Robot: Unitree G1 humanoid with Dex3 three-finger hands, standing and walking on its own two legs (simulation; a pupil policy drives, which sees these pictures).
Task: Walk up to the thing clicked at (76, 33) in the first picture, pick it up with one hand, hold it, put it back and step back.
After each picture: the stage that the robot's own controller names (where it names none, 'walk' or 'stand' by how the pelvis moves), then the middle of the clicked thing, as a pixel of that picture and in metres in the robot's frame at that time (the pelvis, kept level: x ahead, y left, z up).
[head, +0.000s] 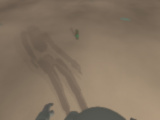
stand; (77, 34) +1.80 +0.39 -0.65
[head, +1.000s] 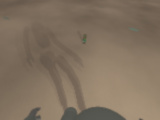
walk; (84, 39) +1.72 +0.12 -0.63
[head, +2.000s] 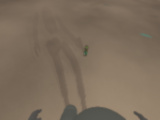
walk; (85, 51) +1.19 +0.08 -0.64
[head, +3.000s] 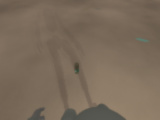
walk; (76, 68) +0.79 +0.19 -0.64
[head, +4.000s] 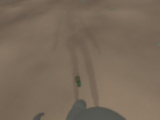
walk; (78, 81) +0.55 +0.25 -0.63
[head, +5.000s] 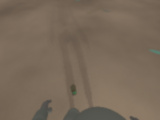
stand; (73, 90) +0.41 +0.20 -0.64
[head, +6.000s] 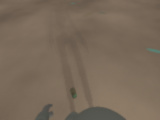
stand; (73, 93) +0.39 +0.21 -0.66
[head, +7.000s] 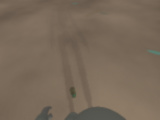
stand; (73, 92) +0.40 +0.22 -0.66
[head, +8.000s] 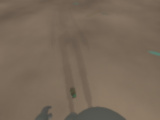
stand; (73, 93) +0.40 +0.21 -0.66
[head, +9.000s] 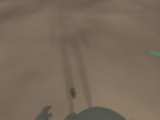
stand; (73, 93) +0.39 +0.21 -0.66
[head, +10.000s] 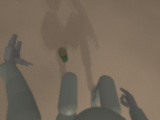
go down; (63, 55) +0.47 +0.23 -0.33
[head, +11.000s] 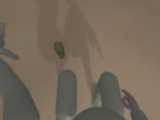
approach; (60, 51) +0.47 +0.24 -0.26
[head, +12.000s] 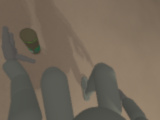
close in; (32, 44) +0.46 +0.29 -0.17
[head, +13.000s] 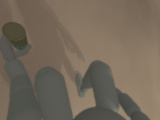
close; (19, 41) +0.45 +0.30 -0.16
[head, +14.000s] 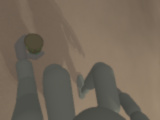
lift; (34, 47) +0.41 +0.27 -0.16
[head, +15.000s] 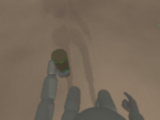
lift; (63, 66) +0.34 +0.19 +0.04
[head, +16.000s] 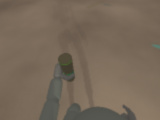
hold; (68, 69) +0.32 +0.16 +0.06
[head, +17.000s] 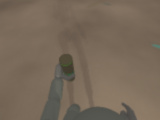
hold; (68, 70) +0.32 +0.16 +0.05
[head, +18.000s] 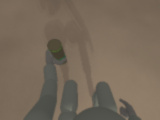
crouch; (59, 54) +0.42 +0.21 -0.03
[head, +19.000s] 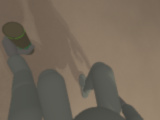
lower; (23, 42) +0.46 +0.30 -0.15
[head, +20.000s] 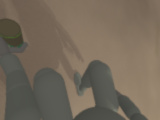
lower; (14, 39) +0.46 +0.31 -0.17
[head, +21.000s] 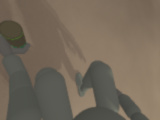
lower; (17, 40) +0.45 +0.31 -0.16
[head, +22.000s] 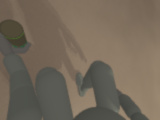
lower; (18, 40) +0.45 +0.31 -0.16
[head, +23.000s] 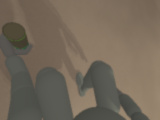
rest; (20, 42) +0.45 +0.30 -0.16
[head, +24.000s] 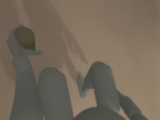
open; (28, 43) +0.45 +0.28 -0.17
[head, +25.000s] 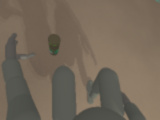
stand; (54, 46) +0.46 +0.25 -0.20
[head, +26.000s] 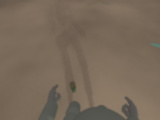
stand; (73, 87) +0.41 +0.18 -0.57
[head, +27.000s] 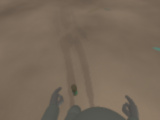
stand; (74, 90) +0.41 +0.19 -0.60
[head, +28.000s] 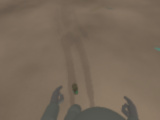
stand; (75, 89) +0.41 +0.18 -0.60
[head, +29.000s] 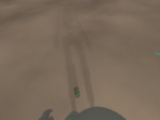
walk; (77, 92) +0.42 +0.18 -0.66
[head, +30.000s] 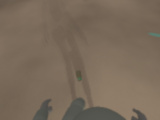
walk; (78, 76) +0.54 +0.17 -0.63
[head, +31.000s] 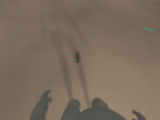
walk; (77, 57) +0.86 +0.20 -0.63
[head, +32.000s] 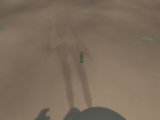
stand; (81, 57) +1.08 +0.20 -0.64
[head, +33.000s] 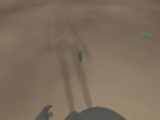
stand; (80, 57) +1.05 +0.22 -0.66
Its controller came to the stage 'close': yes
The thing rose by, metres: 0.70
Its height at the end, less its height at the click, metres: +0.00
